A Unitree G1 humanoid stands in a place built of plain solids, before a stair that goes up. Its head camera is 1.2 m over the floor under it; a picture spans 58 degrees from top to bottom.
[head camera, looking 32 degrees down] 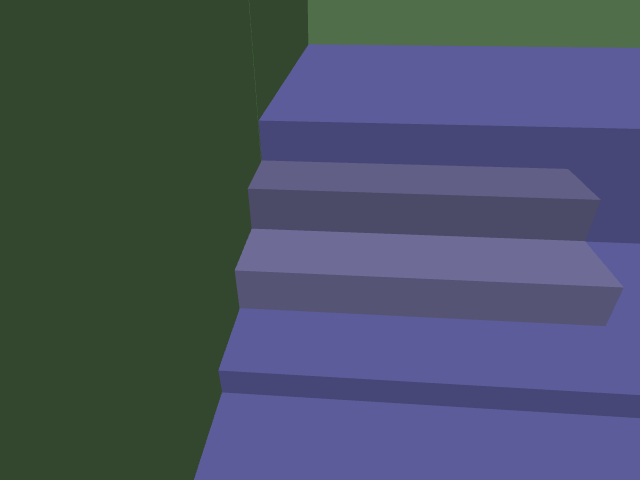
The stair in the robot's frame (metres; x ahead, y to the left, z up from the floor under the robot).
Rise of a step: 0.18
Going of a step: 0.30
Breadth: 1.34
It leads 4 degrees to the right of straight ahead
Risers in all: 4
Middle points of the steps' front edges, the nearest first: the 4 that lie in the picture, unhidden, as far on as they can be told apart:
0.91 -0.34 0.11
1.21 -0.36 0.29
1.50 -0.38 0.47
1.80 -0.41 0.65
